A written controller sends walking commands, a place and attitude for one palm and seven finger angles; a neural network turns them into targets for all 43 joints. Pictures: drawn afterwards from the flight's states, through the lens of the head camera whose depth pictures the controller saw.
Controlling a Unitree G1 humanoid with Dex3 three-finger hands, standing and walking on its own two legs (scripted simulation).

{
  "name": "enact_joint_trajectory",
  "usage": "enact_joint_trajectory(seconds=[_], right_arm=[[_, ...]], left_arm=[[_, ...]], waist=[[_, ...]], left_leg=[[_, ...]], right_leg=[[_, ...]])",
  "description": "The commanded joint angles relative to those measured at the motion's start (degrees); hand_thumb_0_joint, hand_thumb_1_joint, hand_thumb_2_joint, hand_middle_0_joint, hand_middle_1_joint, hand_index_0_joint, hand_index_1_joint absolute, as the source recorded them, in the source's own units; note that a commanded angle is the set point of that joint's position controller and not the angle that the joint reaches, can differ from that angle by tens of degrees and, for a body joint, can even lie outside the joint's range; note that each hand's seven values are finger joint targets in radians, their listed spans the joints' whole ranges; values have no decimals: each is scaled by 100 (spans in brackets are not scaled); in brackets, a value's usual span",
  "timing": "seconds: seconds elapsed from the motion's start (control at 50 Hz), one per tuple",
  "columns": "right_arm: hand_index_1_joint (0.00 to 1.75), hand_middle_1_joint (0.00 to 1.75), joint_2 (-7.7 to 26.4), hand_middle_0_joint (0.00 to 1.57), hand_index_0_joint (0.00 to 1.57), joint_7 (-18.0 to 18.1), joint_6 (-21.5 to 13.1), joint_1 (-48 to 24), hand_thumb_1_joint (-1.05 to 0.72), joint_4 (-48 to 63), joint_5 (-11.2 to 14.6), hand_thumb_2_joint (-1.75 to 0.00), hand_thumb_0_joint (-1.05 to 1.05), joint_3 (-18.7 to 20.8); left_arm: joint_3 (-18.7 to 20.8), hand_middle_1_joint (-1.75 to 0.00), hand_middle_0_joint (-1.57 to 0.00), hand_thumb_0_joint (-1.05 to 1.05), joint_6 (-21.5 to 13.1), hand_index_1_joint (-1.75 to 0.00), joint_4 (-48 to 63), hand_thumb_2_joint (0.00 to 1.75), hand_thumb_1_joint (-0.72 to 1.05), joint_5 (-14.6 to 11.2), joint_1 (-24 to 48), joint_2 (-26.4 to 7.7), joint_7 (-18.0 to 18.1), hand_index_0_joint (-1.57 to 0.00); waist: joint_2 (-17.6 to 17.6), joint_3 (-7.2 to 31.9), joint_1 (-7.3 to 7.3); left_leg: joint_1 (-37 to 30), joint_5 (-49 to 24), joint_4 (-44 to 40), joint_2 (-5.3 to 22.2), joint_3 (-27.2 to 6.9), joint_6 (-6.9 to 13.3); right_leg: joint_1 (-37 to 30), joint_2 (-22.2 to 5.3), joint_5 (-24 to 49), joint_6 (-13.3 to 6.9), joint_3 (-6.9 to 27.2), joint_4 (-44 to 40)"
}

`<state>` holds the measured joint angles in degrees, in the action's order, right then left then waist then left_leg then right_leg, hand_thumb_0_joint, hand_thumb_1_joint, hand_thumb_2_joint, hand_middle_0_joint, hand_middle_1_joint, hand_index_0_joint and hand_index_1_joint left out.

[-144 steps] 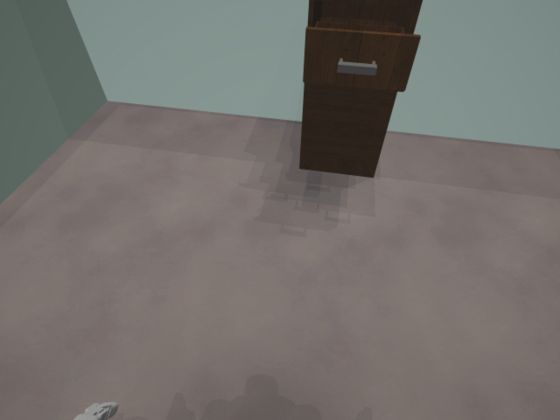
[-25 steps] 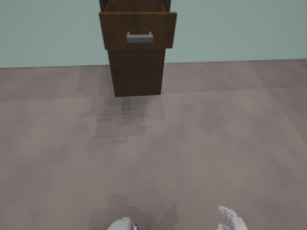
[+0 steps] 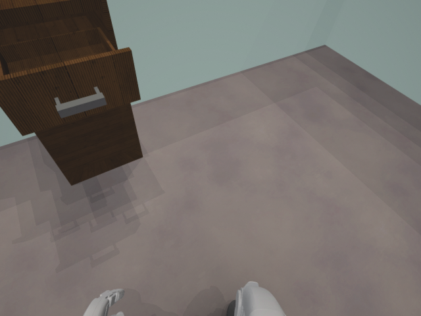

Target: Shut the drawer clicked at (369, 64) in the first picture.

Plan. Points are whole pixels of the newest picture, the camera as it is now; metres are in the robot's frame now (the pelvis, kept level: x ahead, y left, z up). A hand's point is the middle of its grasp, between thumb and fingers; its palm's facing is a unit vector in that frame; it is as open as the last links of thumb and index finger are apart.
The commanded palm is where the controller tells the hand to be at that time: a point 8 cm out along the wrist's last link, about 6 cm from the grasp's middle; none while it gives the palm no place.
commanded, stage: walk to a spot facing it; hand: left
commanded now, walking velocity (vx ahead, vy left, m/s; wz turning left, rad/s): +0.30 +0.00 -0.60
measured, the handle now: (79, 100) +0.66 +0.37 -0.02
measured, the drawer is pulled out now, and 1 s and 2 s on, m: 0.28 0.28 0.28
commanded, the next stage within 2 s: turn to face it in 0.60 s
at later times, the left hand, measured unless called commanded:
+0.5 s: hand (118, 254) +0.28 +0.21 -0.18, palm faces -0.16 -0.96 -0.23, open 7.4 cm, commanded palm none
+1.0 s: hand (161, 195) +0.44 +0.13 -0.16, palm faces -0.42 -0.88 -0.21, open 7.4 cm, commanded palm none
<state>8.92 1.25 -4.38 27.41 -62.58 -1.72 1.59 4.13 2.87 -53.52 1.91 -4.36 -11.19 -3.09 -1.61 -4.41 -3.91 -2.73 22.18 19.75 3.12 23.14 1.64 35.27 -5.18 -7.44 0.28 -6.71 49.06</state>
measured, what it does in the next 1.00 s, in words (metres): walks ahead, turning right: right foot, then left foot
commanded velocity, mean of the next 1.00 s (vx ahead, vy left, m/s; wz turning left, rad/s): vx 0.07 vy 0.00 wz -0.20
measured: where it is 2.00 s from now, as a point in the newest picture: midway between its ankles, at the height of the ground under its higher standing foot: outside the picture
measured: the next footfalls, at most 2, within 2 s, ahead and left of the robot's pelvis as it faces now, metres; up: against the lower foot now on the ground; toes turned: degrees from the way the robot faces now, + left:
right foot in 0.14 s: +0.19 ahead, -0.11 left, +0.00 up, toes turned -13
left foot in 0.52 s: +0.37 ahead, +0.11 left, +0.00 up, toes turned -11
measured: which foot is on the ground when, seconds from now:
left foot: down 0.00-0.14, up 0.16-0.50, down 0.52-0.96, up 0.98-1.00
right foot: up 0.00-0.12, down 0.14-0.52, up 0.54-0.92, down 0.94-1.00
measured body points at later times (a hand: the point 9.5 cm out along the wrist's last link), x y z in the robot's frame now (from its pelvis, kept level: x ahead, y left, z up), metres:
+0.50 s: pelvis +0.20 +0.02 -0.01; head +0.23 +0.02 +0.44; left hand +0.29 +0.26 -0.16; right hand +0.29 -0.26 -0.12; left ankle +0.32 +0.13 -0.73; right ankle +0.15 -0.10 -0.74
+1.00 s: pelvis +0.26 +0.01 +0.00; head +0.27 -0.01 +0.44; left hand +0.46 +0.17 -0.14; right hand +0.13 -0.19 -0.16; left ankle +0.32 +0.12 -0.73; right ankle +0.21 -0.09 -0.74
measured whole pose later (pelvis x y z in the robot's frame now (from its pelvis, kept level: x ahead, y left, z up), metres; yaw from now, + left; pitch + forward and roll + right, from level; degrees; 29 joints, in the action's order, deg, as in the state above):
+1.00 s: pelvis +0.26 +0.01 +0.00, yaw -23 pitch +0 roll +0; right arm 11.6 0.1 2.0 19.7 -60.4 -0.9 2.9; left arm 1.6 0.1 -55.1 1.2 -7.7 -8.7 0.8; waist 1.8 -2.1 -3.9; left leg 18.1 22.0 36.8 5.5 9.5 -1.1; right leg 14.1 -3.9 -17.1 0.3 -6.8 31.2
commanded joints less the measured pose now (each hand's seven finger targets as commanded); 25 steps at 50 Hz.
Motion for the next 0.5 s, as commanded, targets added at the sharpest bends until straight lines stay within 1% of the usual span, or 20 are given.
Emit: enact_joint_trajectory(seconds=[0.0,0.02,0.04,0.06,0.08,0.1,0.12,0.14,0.16,0.18,0.2,0.24,0.26,0.3,0.34,0.38,0.42,0.44,0.46,0.48], right_arm=[[30,30,887,20,20,57,-28,445,-90,200,10,-90,0,185],[30,30,947,20,20,58,-16,416,-90,231,15,-90,0,193],[30,30,1065,20,20,53,-10,267,-90,289,29,-90,0,225],[30,30,1141,20,20,37,1,158,-90,364,50,-90,0,252],[30,30,1206,20,20,-3,15,-18,-90,475,94,-90,0,247],[30,30,950,20,20,-78,38,16,-90,663,193,-90,0,211],[30,30,588,20,20,-49,3,-167,-90,916,221,-90,0,165],[30,30,731,20,20,-3,12,-708,-90,1013,189,-90,0,207],[30,30,687,20,20,-34,14,-807,-90,1052,156,-90,0,234],[30,30,579,20,20,-44,96,-723,-90,1062,133,-90,0,222],[30,30,640,20,20,-34,169,-853,-90,1011,82,-90,0,237],[30,30,503,20,20,-28,282,-680,-90,950,44,-90,0,222],[30,30,459,20,20,-31,317,-649,-90,957,42,-90,0,219],[30,30,355,20,20,-65,332,-735,-90,1045,56,-90,0,217],[30,30,367,20,20,-90,320,-1095,-90,1180,65,-90,0,185],[30,30,460,20,20,-79,292,-1412,-90,1321,69,-90,0,185],[30,30,549,20,20,-53,253,-1613,-90,1424,90,-90,0,195],[30,30,623,20,20,-34,239,-1617,-90,1442,96,-90,0,203],[30,30,736,20,20,-3,220,-1497,-90,1394,92,-90,0,222],[30,30,999,20,20,40,184,-1176,-90,1315,67,-90,0,276]], left_arm=[[-48,-30,-20,0,-260,-30,631,90,90,-17,541,-114,16,-20],[-28,-30,-20,0,-286,-30,579,90,90,-11,330,-133,28,-20],[6,-30,-20,0,-321,-30,484,90,90,-8,-60,-218,44,-20],[57,-30,-20,0,-377,-30,344,90,90,9,-568,-357,67,-20],[144,-30,-20,0,-462,-30,116,90,90,17,-1348,-628,88,-20],[258,-30,-20,0,-518,-30,-30,90,90,16,-1992,-1178,153,-20],[372,-30,-20,0,-524,-30,-91,90,90,-105,-2306,-1670,242,-20],[394,-30,-20,0,-467,-30,-58,90,90,-197,-2165,-1706,322,-20],[294,-30,-20,0,-482,-30,42,90,90,-213,-1699,-1382,345,-20],[256,-30,-20,0,-502,-30,125,90,90,-192,-1366,-1269,342,-20],[215,-30,-20,0,-537,-30,178,90,90,-171,-1081,-1082,373,-20],[163,-30,-20,0,-616,-30,205,90,90,-88,-843,-943,389,-20],[164,-30,-20,0,-628,-30,200,90,90,-60,-800,-930,384,-20],[189,-30,-20,0,-628,-30,180,90,90,-25,-770,-952,365,-20],[200,-30,-20,0,-575,-30,183,90,90,-51,-872,-1008,314,-20],[226,-30,-20,0,-513,-30,196,90,90,-65,-986,-1057,297,-20],[263,-30,-20,0,-442,-30,256,90,90,-62,-1027,-1120,302,-20],[274,-30,-20,0,-402,-30,289,90,90,-75,-1020,-1136,307,-20],[269,-30,-20,0,-359,-30,304,90,90,-100,-1012,-1091,320,-20],[230,-30,-20,0,-328,-30,358,90,90,-137,-1030,-923,328,-20]], waist=[[736,-183,81],[816,-24,182],[986,233,387],[1041,610,611],[980,1054,1017],[-20,1716,1256],[-870,2173,1167],[-199,1829,1175],[128,990,940],[-13,892,632],[275,539,498],[121,228,192],[8,208,125],[-188,303,77],[-619,377,216],[-856,444,369],[-858,520,453],[-819,608,420],[-653,725,345],[-56,983,192]], left_leg=[[-600,-5469,64,1780,-575,397],[-655,-6219,427,1772,-433,371],[-737,-6845,978,1760,-310,307],[-535,-7031,1794,1672,-228,200],[224,-6327,3023,1611,-206,3],[2127,-2980,4714,1180,-316,-247],[3909,1242,6663,147,-896,-582],[4208,998,6811,353,-1885,-416],[4161,280,6389,634,-2039,-389],[3991,61,6175,778,-2144,-464],[3720,-55,5860,855,-2186,-483],[3281,-90,5210,827,-2142,-546],[3164,-88,4843,781,-2096,-587],[2883,-290,3937,676,-2013,-646],[2726,-613,3164,470,-1864,-668],[2660,-626,2667,269,-1803,-651],[2348,-586,2178,124,-1779,-626],[2117,-691,1803,51,-1770,-624],[1546,-1044,1210,55,-1766,-624],[563,-1487,531,405,-2026,-535]], right_leg=[[173,361,-615,-308,-354,-781],[-158,550,-776,-407,-469,-891],[-566,698,-894,-513,-559,-1057],[-1391,849,-870,-609,-637,-1353],[-2805,798,-386,-723,-502,-1866],[-4782,-390,524,-1219,1089,-1958],[-5700,-1893,2345,-2035,3928,-2328],[-5305,-1880,2381,-2144,3615,-2638],[-4341,-1491,2534,-1765,2672,-2731],[-3660,-1393,2060,-1607,2545,-2879],[-2876,-1224,1694,-1467,2266,-3069],[-1832,-956,1694,-1297,1764,-3219],[-1614,-823,1728,-1279,1648,-3192],[-1403,-578,1476,-1202,1483,-3110],[-1417,-335,1293,-1105,1481,-2949],[-1685,-333,1279,-1035,1705,-2751],[-1779,-395,1250,-971,1956,-2495],[-1869,-344,1277,-892,2024,-2313],[-1729,-239,1129,-738,2006,-2016],[-1312,47,708,-487,1810,-1369]])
